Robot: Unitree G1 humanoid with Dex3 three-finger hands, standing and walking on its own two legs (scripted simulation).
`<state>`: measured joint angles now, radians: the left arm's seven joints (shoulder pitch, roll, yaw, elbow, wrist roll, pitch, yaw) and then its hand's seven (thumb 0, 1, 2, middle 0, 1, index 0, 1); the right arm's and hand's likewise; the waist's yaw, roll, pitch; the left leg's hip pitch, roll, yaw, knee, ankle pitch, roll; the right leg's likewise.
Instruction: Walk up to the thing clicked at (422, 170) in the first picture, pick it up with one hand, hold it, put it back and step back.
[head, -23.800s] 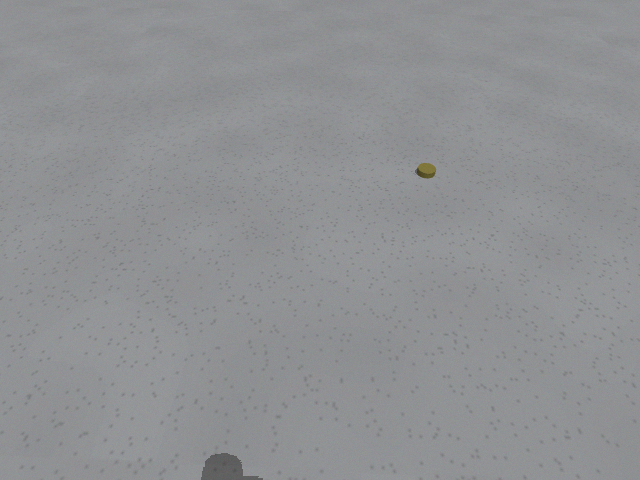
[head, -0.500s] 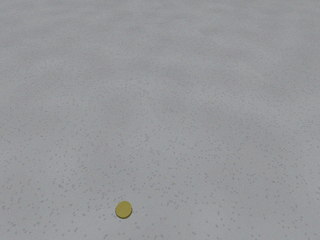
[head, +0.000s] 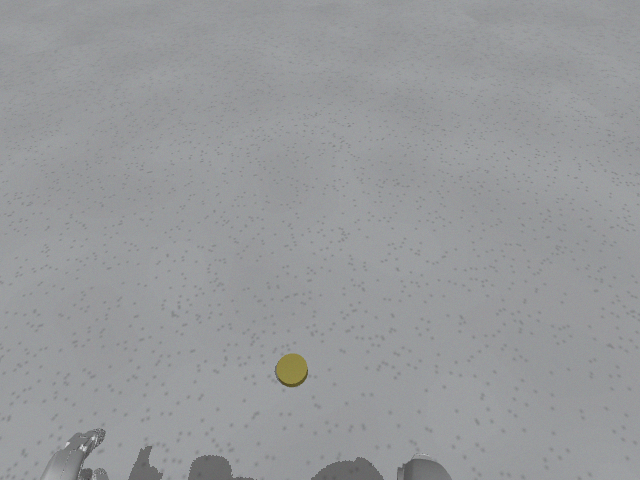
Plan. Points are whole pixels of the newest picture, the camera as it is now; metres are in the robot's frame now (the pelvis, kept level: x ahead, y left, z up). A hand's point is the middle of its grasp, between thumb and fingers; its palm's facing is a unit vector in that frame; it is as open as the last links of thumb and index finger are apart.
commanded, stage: walk up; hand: left
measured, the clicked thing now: (292, 370) +0.52 +0.13 -0.72
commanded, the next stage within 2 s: stand in 1.42 s
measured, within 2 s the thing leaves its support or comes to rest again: neither
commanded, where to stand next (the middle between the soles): +0.17 -0.02 m, yaw -4 degrees
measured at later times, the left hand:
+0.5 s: hand out of the picture +0.12 +0.23 -0.13, palm faces -0.12 -0.91 -0.38, open 7.4 cm
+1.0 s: hand out of the picture +0.13 +0.30 -0.12, palm faces +0.02 -0.86 -0.51, open 7.4 cm
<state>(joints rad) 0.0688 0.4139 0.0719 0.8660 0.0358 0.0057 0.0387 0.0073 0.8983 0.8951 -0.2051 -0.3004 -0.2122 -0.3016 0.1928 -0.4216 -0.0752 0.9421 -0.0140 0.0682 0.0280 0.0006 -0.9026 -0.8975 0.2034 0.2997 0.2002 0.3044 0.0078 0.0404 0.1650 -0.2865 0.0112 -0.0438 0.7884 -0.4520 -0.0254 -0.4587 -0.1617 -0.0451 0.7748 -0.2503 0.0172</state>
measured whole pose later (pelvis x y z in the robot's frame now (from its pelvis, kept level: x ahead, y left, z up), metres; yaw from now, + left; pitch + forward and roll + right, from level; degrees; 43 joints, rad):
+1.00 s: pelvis -0.01 +0.01 -0.01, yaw -2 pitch -5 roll +2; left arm 0.12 0.44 0.08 0.87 0.02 0.02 0.06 0.01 0.90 0.90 -0.20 -0.30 -0.21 -0.30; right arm 0.27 -0.42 -0.07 0.92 -0.04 0.05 0.03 0.00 -0.90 -0.90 0.21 0.30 0.20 0.30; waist 0.00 -0.01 0.13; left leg -0.32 -0.01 0.01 0.84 -0.45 -0.01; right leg -0.52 -0.11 0.07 0.95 -0.48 -0.02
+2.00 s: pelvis +0.07 -0.08 +0.04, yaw -5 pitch -3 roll +0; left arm 0.10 0.33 -0.02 1.04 0.00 -0.03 -0.02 0.01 0.90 0.90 -0.20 -0.30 -0.21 -0.30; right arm 0.11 -0.36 -0.02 1.05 0.00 -0.03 0.01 0.00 -0.90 -0.90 0.21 0.30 0.20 0.30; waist -0.01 -0.01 0.07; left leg -0.14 0.02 0.01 0.43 -0.24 -0.02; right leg -0.16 -0.01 -0.04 0.44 -0.23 -0.01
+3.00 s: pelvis -0.06 -0.03 +0.02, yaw -6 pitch +0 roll -1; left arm 0.05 0.40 0.07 0.89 0.01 0.08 0.02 0.01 0.91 0.90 -0.20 -0.30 -0.21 -0.30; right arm 0.13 -0.36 -0.04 0.90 -0.03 0.02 -0.03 0.00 -0.90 -0.90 0.21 0.30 0.20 0.31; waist -0.02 -0.04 0.21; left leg -0.37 0.02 0.02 0.66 -0.29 0.03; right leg -0.42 0.09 0.12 1.13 -0.52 0.02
